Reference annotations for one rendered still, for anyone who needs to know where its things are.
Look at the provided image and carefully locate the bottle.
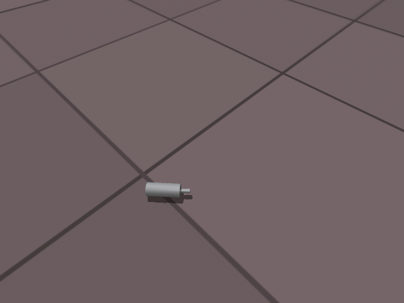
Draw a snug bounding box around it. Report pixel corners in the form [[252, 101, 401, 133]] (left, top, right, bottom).
[[145, 182, 190, 198]]

